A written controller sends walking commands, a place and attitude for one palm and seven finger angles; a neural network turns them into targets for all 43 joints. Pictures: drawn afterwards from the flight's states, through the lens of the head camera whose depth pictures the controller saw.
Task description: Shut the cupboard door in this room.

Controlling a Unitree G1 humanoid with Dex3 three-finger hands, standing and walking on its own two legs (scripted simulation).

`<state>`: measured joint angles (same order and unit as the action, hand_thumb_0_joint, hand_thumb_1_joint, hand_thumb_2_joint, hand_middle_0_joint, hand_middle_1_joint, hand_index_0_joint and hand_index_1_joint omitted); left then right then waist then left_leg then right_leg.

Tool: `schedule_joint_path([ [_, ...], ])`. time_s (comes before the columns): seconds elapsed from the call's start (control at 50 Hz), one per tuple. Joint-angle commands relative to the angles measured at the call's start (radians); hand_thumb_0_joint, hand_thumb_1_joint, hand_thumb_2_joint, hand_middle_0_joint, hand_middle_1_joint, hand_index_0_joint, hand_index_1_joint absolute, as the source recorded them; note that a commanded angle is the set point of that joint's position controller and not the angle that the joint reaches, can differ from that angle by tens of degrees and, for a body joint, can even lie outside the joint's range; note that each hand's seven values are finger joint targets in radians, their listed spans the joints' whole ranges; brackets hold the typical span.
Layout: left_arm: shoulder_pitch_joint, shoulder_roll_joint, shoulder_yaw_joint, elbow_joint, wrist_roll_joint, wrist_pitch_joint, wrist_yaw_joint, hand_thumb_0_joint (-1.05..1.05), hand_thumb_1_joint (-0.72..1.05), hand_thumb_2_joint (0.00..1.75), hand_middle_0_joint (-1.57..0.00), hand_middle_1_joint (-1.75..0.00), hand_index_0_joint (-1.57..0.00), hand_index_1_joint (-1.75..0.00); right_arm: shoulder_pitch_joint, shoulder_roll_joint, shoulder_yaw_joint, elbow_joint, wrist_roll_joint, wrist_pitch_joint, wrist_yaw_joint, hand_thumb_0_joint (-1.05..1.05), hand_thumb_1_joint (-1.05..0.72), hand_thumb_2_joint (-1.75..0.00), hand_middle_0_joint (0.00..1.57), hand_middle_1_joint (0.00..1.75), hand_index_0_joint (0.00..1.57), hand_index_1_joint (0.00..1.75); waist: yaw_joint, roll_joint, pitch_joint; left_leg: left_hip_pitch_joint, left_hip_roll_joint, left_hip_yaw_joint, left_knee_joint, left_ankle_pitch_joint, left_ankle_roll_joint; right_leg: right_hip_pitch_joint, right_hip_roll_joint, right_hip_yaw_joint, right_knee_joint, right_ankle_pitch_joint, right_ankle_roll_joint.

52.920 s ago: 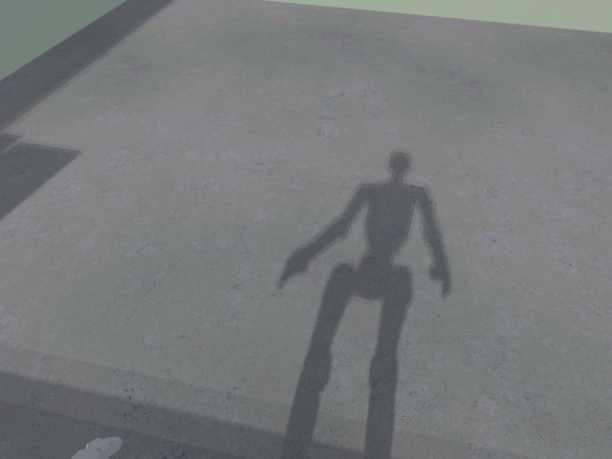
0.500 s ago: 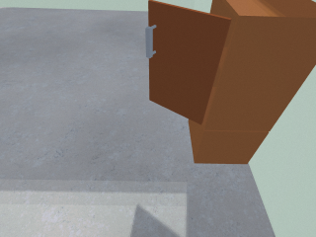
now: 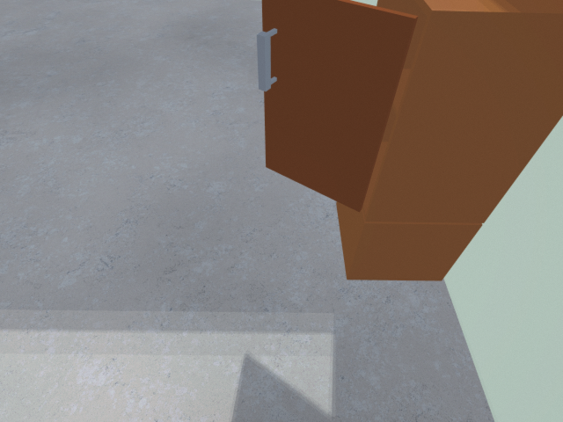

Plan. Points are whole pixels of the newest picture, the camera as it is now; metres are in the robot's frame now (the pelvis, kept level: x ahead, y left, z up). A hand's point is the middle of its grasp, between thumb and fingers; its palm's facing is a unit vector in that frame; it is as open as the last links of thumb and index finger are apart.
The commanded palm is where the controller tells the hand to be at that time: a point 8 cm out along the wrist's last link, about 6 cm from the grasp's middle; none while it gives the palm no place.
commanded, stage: look to check the result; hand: left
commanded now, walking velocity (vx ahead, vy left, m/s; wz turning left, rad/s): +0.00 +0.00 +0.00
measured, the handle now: (269, 59) +0.97 +0.08 +0.06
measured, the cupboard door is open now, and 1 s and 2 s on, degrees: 56 56 56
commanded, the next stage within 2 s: walk to a spot facing it in 0.30 s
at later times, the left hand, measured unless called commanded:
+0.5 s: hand out of the picture +0.04 +0.20 -0.17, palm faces +0.00 -0.97 -0.26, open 7.3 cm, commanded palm none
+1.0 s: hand out of the picture +0.04 +0.24 -0.18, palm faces +0.26 -0.94 -0.23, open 7.3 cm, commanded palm none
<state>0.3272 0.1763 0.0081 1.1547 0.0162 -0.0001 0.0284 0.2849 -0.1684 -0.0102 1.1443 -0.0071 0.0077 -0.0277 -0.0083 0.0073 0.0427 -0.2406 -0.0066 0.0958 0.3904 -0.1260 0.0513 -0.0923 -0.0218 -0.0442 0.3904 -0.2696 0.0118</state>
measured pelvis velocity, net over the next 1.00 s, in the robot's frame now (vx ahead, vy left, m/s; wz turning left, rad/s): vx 0.01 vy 0.02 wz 0.28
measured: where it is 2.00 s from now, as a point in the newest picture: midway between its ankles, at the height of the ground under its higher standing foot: outside the picture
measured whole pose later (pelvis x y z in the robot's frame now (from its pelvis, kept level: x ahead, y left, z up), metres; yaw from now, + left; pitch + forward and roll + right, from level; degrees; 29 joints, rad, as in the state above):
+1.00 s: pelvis +0.01 +0.02 -0.01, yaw +16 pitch +2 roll -2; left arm 0.14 0.23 0.07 0.92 0.03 0.05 0.01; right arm 0.22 -0.20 -0.04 0.96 -0.03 0.03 -0.01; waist -0.03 0.01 0.11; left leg -0.38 -0.06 -0.02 0.49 -0.15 0.08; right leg -0.46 -0.04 0.01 1.01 -0.41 0.06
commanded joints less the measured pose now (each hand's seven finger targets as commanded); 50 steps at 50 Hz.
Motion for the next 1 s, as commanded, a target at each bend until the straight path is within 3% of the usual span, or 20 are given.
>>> schedule_joint_path([
  [0.0, 0.049, 0.121, 0.019, -0.023, -0.001, -0.013, 0.006, 0.00, 0.90, 0.90, -0.20, -0.30, -0.20, -0.30, 0.021, -0.143, -0.025, -0.035, -0.004, -0.012, -0.006, 0.00, -0.90, -0.90, 0.20, 0.30, 0.20, 0.30, -0.004, -0.011, 0.036, 0.082, 0.120, -0.156, -0.096, -0.054, -0.012, -0.129, -0.082, 0.073, -0.103, 0.000, -0.051],
  [0.14, 0.012, 0.155, 0.020, -0.027, 0.001, -0.015, 0.001, 0.00, 0.90, 0.90, -0.20, -0.30, -0.20, -0.30, -0.024, -0.178, -0.029, -0.041, -0.004, -0.012, -0.003, 0.00, -0.90, -0.90, 0.20, 0.30, 0.20, 0.30, -0.005, -0.014, 0.037, 0.092, 0.122, -0.156, -0.104, -0.073, -0.016, -0.128, -0.088, 0.078, -0.120, -0.009, -0.050],
  [0.4, -0.073, 0.214, 0.024, -0.045, 0.000, -0.024, -0.004, 0.00, 0.90, 0.90, -0.20, -0.30, -0.20, -0.30, -0.103, -0.238, -0.028, -0.052, -0.004, -0.022, 0.001, 0.00, -0.90, -0.90, 0.20, 0.30, 0.20, 0.30, -0.003, -0.002, -0.001, 0.125, 0.132, -0.159, -0.092, 0.072, -0.018, -0.070, -0.103, 0.084, -0.143, 0.092, -0.047],
  [0.46, -0.044, 0.159, 0.020, -0.047, -0.002, -0.006, 0.003, 0.00, 0.90, 0.90, -0.20, -0.30, -0.20, -0.30, -0.078, -0.165, -0.014, -0.059, -0.005, -0.007, 0.008, 0.00, -0.90, -0.90, 0.20, 0.30, 0.20, 0.30, 0.000, 0.002, -0.011, 0.079, 0.120, -0.160, -0.050, 0.112, -0.028, -0.051, -0.116, 0.046, -0.089, 0.104, -0.033],
  [0.5, -0.033, 0.169, 0.029, -0.061, -0.002, 0.006, 0.006, 0.00, 0.90, 0.90, -0.20, -0.30, -0.20, -0.30, -0.077, -0.164, -0.017, -0.073, -0.009, 0.004, 0.011, 0.00, -0.90, -0.90, 0.20, 0.30, 0.20, 0.30, 0.006, -0.005, 0.002, 0.018, 0.112, -0.167, -0.009, 0.106, -0.030, -0.047, -0.133, 0.033, -0.049, 0.099, -0.036],
  [0.54, -0.038, 0.192, 0.045, -0.086, 0.001, 0.012, 0.008, 0.00, 0.90, 0.90, -0.20, -0.30, -0.20, -0.30, -0.086, -0.170, -0.026, -0.096, -0.010, 0.012, 0.014, 0.00, -0.90, -0.90, 0.20, 0.30, 0.20, 0.30, 0.012, -0.033, -0.002, -0.047, 0.092, -0.164, 0.055, 0.112, -0.033, -0.028, -0.165, 0.033, -0.021, 0.136, -0.057],
  [0.58, -0.032, 0.217, 0.062, -0.118, 0.004, 0.015, 0.011, 0.00, 0.90, 0.90, -0.20, -0.30, -0.20, -0.30, -0.086, -0.159, -0.035, -0.125, -0.011, 0.018, 0.018, 0.00, -0.90, -0.90, 0.20, 0.30, 0.20, 0.30, 0.020, -0.114, -0.015, -0.119, 0.050, -0.114, 0.190, 0.096, -0.047, 0.003, -0.243, 0.055, -0.018, 0.212, -0.103],
  [0.62, -0.051, 0.223, 0.073, -0.155, 0.008, 0.014, 0.015, 0.00, 0.90, 0.90, -0.20, -0.30, -0.20, -0.30, -0.104, -0.145, -0.048, -0.161, -0.016, 0.032, 0.021, 0.00, -0.90, -0.90, 0.20, 0.30, 0.20, 0.30, 0.022, -0.184, 0.029, -0.200, 0.032, -0.070, 0.422, -0.226, -0.065, -0.025, -0.352, 0.085, -0.033, 0.362, -0.186],
  [0.64, -0.068, 0.226, 0.079, -0.172, 0.014, 0.012, 0.017, 0.00, 0.90, 0.90, -0.20, -0.30, -0.20, -0.30, -0.110, -0.144, -0.055, -0.177, -0.015, 0.035, 0.023, 0.00, -0.90, -0.90, 0.20, 0.30, 0.20, 0.30, 0.018, -0.175, 0.036, -0.234, 0.046, -0.068, 0.497, -0.321, -0.068, -0.020, -0.384, 0.077, -0.015, 0.444, -0.209],
  [0.66, -0.085, 0.231, 0.085, -0.188, 0.019, 0.011, 0.020, 0.00, 0.90, 0.90, -0.20, -0.30, -0.20, -0.30, -0.106, -0.140, -0.058, -0.197, -0.010, 0.034, 0.028, 0.00, -0.90, -0.90, 0.20, 0.30, 0.20, 0.30, 0.011, -0.158, 0.036, -0.246, 0.061, -0.070, 0.485, -0.356, -0.069, -0.003, -0.394, 0.049, 0.025, 0.521, -0.205],
  [0.7, -0.106, 0.247, 0.094, -0.211, 0.016, 0.009, 0.015, 0.00, 0.90, 0.90, -0.20, -0.30, -0.20, -0.30, -0.073, -0.128, -0.056, -0.207, -0.010, 0.032, 0.035, 0.00, -0.90, -0.90, 0.20, 0.30, 0.20, 0.30, -0.014, -0.124, 0.029, -0.165, 0.059, -0.028, 0.286, -0.237, -0.069, 0.002, -0.340, -0.051, 0.156, 0.598, -0.136],
  [0.72, -0.099, 0.247, 0.093, -0.221, 0.007, 0.011, 0.011, 0.00, 0.90, 0.90, -0.20, -0.30, -0.20, -0.30, -0.008, -0.142, -0.058, -0.200, -0.015, 0.027, 0.037, 0.00, -0.90, -0.90, 0.20, 0.30, 0.20, 0.30, -0.041, -0.062, -0.026, -0.025, 0.048, -0.034, 0.176, 0.008, -0.050, -0.058, -0.286, -0.106, 0.288, 0.539, -0.071],
  [0.74, -0.054, 0.200, 0.090, -0.243, -0.004, 0.018, 0.006, 0.00, 0.90, 0.90, -0.20, -0.30, -0.20, -0.30, 0.045, -0.218, -0.073, -0.202, -0.025, 0.018, 0.034, 0.00, -0.90, -0.90, 0.20, 0.30, 0.20, 0.30, -0.050, 0.177, -0.067, 0.102, 0.203, -0.306, 0.071, 0.393, 0.043, -0.239, -0.162, -0.156, 0.490, 0.212, 0.019],
  [0.76, -0.091, 0.159, 0.070, -0.279, -0.004, 0.022, 0.006, 0.00, 0.90, 0.90, -0.20, -0.30, -0.20, -0.30, 0.099, -0.287, -0.090, -0.193, -0.024, 0.018, 0.026, 0.00, -0.90, -0.90, 0.20, 0.30, 0.20, 0.30, -0.069, 0.327, -0.084, 0.122, 0.367, -0.548, -0.029, 0.537, 0.167, -0.339, -0.051, -0.095, 0.685, -0.407, 0.043],
  [0.78, -0.144, 0.163, 0.076, -0.293, 0.004, 0.037, 0.013, 0.00, 0.90, 0.90, -0.20, -0.30, -0.20, -0.30, 0.121, -0.293, -0.093, -0.180, -0.025, 0.019, 0.016, 0.00, -0.90, -0.90, 0.20, 0.30, 0.20, 0.30, -0.087, 0.220, -0.109, 0.073, 0.366, -0.598, -0.091, 0.232, 0.157, -0.356, -0.045, 0.029, 0.771, -0.402, 0.021],
  [0.8, -0.169, 0.154, 0.081, -0.298, 0.005, 0.040, 0.010, 0.00, 0.90, 0.90, -0.20, -0.30, -0.20, -0.30, 0.079, -0.290, -0.094, -0.200, -0.027, 0.019, 0.011, 0.00, -0.90, -0.90, 0.20, 0.30, 0.20, 0.30, -0.068, 0.175, -0.083, 0.026, 0.352, -0.609, -0.122, -0.021, 0.136, -0.408, -0.062, 0.066, 0.796, -0.324, 0.020],
  [0.82, -0.177, 0.156, 0.083, -0.296, 0.008, 0.036, 0.003, 0.00, 0.90, 0.90, -0.20, -0.30, -0.20, -0.30, 0.031, -0.265, -0.090, -0.217, -0.027, 0.017, 0.007, 0.00, -0.90, -0.90, 0.20, 0.30, 0.20, 0.30, -0.052, 0.126, -0.056, -0.013, 0.315, -0.574, -0.143, -0.153, 0.117, -0.430, -0.069, 0.085, 0.797, -0.229, 0.025],
  [0.84, -0.179, 0.148, 0.085, -0.295, 0.010, 0.031, -0.003, 0.00, 0.90, 0.90, -0.20, -0.30, -0.20, -0.30, 0.004, -0.244, -0.082, -0.227, -0.027, 0.012, 0.005, 0.00, -0.90, -0.90, 0.20, 0.30, 0.20, 0.30, -0.038, 0.086, -0.038, -0.035, 0.281, -0.538, -0.142, -0.158, 0.107, -0.437, -0.071, 0.086, 0.774, -0.168, 0.031],
  [0.9, -0.145, 0.132, 0.084, -0.291, 0.010, 0.025, -0.010, 0.00, 0.90, 0.90, -0.20, -0.30, -0.20, -0.30, -0.012, -0.234, -0.083, -0.238, -0.025, 0.003, 0.002, 0.00, -0.90, -0.90, 0.20, 0.30, 0.20, 0.30, -0.023, 0.041, -0.105, 0.027, 0.238, -0.469, -0.120, -0.072, 0.107, -0.419, -0.052, 0.072, 0.676, -0.128, 0.044],
  [0.98, -0.156, 0.128, 0.082, -0.314, 0.011, 0.029, -0.009, 0.00, 0.90, 0.90, -0.20, -0.30, -0.20, -0.30, -0.005, -0.245, -0.094, -0.241, -0.025, 0.013, 0.007, 0.00, -0.90, -0.90, 0.20, 0.30, 0.20, 0.30, -0.032, 0.095, -0.119, 0.044, 0.209, -0.491, -0.124, -0.094, 0.105, -0.400, -0.016, 0.059, 0.565, -0.139, 0.051],
])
